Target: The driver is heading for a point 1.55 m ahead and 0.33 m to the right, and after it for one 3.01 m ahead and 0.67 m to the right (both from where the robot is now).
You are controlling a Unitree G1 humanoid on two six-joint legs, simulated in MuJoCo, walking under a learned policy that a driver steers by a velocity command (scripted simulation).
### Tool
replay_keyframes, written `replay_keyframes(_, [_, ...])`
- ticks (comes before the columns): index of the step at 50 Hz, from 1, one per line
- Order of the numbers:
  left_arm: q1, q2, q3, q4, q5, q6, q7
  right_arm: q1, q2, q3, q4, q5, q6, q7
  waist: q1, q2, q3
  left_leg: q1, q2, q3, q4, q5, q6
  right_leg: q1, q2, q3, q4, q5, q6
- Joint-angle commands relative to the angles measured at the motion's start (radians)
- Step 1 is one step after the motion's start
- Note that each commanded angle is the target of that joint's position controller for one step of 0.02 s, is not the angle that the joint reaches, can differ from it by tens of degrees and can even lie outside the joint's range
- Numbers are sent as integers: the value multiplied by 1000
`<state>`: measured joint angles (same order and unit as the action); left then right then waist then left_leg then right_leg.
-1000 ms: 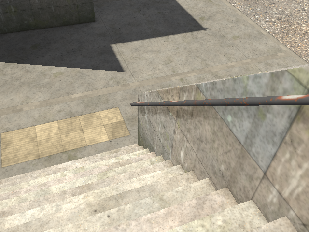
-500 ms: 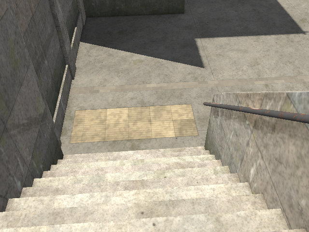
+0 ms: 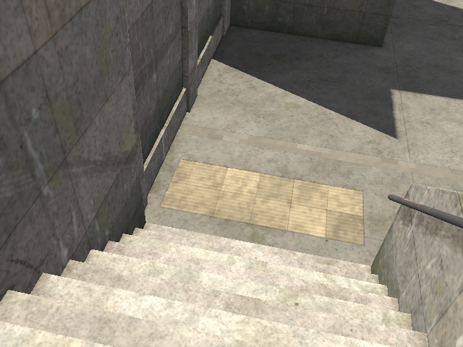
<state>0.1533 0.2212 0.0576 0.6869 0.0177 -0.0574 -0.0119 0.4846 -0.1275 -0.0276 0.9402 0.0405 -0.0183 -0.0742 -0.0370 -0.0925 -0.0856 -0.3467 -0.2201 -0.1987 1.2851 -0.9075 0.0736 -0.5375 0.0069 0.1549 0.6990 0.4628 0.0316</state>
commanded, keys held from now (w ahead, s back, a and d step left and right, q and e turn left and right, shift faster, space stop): w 0.08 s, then w+e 0.92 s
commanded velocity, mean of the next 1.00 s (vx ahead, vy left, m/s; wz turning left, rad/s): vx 0.50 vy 0.00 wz -0.29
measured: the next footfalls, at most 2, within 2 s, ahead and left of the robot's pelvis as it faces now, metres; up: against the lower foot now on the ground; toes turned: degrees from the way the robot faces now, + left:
right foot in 0.04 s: +0.09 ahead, -0.13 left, -0.20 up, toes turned +5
left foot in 0.54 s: +0.40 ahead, +0.14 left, -0.41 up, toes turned -13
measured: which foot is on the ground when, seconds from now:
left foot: down 0.00-0.04, up 0.06-0.52, down 0.54-1.00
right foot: up 0.00-0.02, down 0.04-0.54, up 0.56-1.00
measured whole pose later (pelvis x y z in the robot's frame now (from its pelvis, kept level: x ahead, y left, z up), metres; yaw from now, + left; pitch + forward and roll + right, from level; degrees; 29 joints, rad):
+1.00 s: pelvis +0.46 +0.01 -0.39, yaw -24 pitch +0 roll +3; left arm 0.22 0.21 0.06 0.74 -0.01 0.04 -0.05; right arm 0.56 -0.13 0.00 1.04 0.00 -0.07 -0.06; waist -0.06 -0.05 -0.05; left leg -0.23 0.02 0.19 1.11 -0.87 0.01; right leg -0.70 0.00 0.19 0.78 0.53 -0.07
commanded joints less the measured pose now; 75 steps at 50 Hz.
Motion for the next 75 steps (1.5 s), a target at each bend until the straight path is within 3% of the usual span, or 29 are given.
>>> replay_keyframes(1, [454,130,64,112,-38,-5,-9,-133,-97,-15,-56,7,6,1,237,189,110,-122,122,-219,147,876,119,350,-91,-24,-336,-151,-25])
replay_keyframes(2, [587,116,71,181,-24,-9,-6,-87,-73,-16,-34,21,1,0,232,122,122,-214,51,-136,455,920,65,538,-173,-5,-573,-23,-95])
replay_keyframes(3, [714,63,36,247,0,-19,-28,-26,21,-12,-14,-4,-16,28,214,-171,84,-680,-123,-87,946,49,26,890,-266,73,-92,527,-179])
replay_keyframes(4, [679,48,14,264,-23,-7,-42,63,3,-8,-61,-2,-38,42,124,-372,90,-937,-89,-106,1082,4,3,984,-279,147,66,696,-223])
replay_keyframes(6, [656,-45,-25,298,-16,3,-70,-85,-71,-14,-107,24,-30,36,115,0,87,-1005,65,-21,846,221,28,790,-287,195,-55,244,-278])
replay_keyframes(8, [473,132,7,309,4,-1,-54,-222,-8,16,-208,36,-2,29,-11,56,178,-939,199,13,710,273,-3,379,-414,602,-246,-370,-417])
replay_keyframes(9, [400,51,-28,275,38,-10,-27,-304,-51,8,-219,31,12,26,-15,139,222,-956,236,-74,522,513,-4,260,-347,561,-235,-618,-343])
replay_keyframes(12, [317,66,-40,249,0,5,55,-230,-45,6,-210,-71,24,45,-54,70,173,-368,278,66,20,1126,-111,-129,-160,320,-207,-454,-262])
replay_keyframes(17, [619,15,-33,297,-53,-7,91,-538,-103,-18,-295,-33,-22,81,146,4,178,-725,270,-19,-402,1225,-99,440,-115,409,12,-713,-268])
replay_keyframes(20, [524,-5,-32,273,-52,45,111,-580,-40,-7,-354,-35,-30,134,182,-2,193,-163,185,118,-773,1499,-121,37,2,218,47,-891,-228])
replay_keyframes(26, [451,0,-7,285,-45,57,101,-119,-154,-76,-204,-14,-27,104,39,2,113,245,344,75,-1143,1404,-56,136,81,224,691,-790,-171])
replay_keyframes(28, [514,-80,-12,352,-30,32,39,268,-183,-71,-66,-50,-24,109,-109,282,-4,810,473,80,-639,1843,-32,-428,237,122,1405,-1477,-98])
replay_keyframes(29, [636,-74,-13,288,-66,15,24,210,-206,-57,-41,-38,-25,132,14,468,-34,827,550,-18,-494,2006,13,-599,178,145,1484,-1361,-87])
replay_keyframes(31, [496,-7,-13,196,-90,26,40,134,-268,-76,-26,11,-29,162,45,352,-84,572,657,-267,-737,894,196,-630,35,36,1414,-1115,-81])
replay_keyframes(33, [312,-8,-6,135,-107,88,76,6,-156,-38,-7,-38,-23,147,72,197,130,172,633,-363,-943,252,196,-656,-51,44,1190,-807,-107])
replay_keyframes(37, [250,-20,6,96,-34,104,73,-72,-28,39,15,-101,-48,73,119,200,207,-148,488,-68,-810,807,63,-464,-24,90,697,-418,-66])
replay_keyframes(43, [89,0,6,50,-10,65,-18,31,-140,23,71,-34,-68,-4,82,138,178,-163,383,166,-671,595,6,-154,26,27,161,268,-80])
replay_keyframes(51, [-86,32,2,-37,-39,81,-68,128,-146,-11,63,-45,-40,14,-80,162,247,75,489,122,-289,675,52,-254,-35,-48,41,73,-92])
replay_keyframes(52, [-46,23,-1,-18,-82,74,-68,49,-175,-26,57,-31,-38,15,-45,199,244,87,510,64,-229,656,54,-212,-121,0,-96,-6,-105])
replay_keyframes(54, [317,96,38,125,-69,61,-52,-62,-197,-48,61,-24,-47,36,122,180,97,-68,480,131,74,936,37,331,-91,-105,-190,-54,-145])
replay_keyframes(55, [576,150,68,237,-51,64,-44,-115,-194,-53,69,-20,-58,43,247,90,21,-194,387,229,445,995,-10,648,-52,-161,-276,-4,-192])
replay_keyframes(56, [618,196,59,282,-29,58,-35,-9,-114,-48,44,-52,-72,53,213,-359,62,-577,174,318,963,13,-88,881,-132,-105,-103,444,-289])
replay_keyframes(57, [541,144,26,255,-40,60,-30,106,-127,-41,4,-25,-80,67,126,-403,-65,-745,203,115,886,-23,-74,972,-197,72,63,393,-353])
replay_keyframes(60, [391,111,9,257,-22,65,-34,-67,-87,-35,-88,30,-37,31,52,114,-43,-731,277,96,581,426,-36,501,-331,240,-94,-397,-368])
replay_keyframes(61, [279,147,20,238,-2,47,-25,-108,-47,-18,-118,39,-23,26,11,11,15,-741,341,23,407,508,-47,314,-462,509,-187,-583,-409])
replay_keyframes(62, [188,42,-21,204,11,35,-4,-147,-72,-27,-124,14,4,21,-23,133,124,-657,337,18,215,691,-101,60,-411,398,-143,-572,-369])
replay_keyframes(64, [221,107,-14,247,36,23,30,-29,-75,-40,-66,-27,19,22,-48,77,69,-439,288,85,157,861,-129,-41,-287,261,-79,-484,-321])
replay_keyframes(68, [289,42,-23,290,-38,-16,75,-205,-142,-57,-167,-17,18,58,11,20,124,-549,280,-66,-268,1290,-94,96,-230,145,49,-784,-234])
replay_keyframes(75, [289,61,-4,275,-48,-5,60,-187,-154,-53,-144,-37,46,96,41,-25,180,-276,232,89,-372,1287,-54,53,-252,39,351,-764,-179])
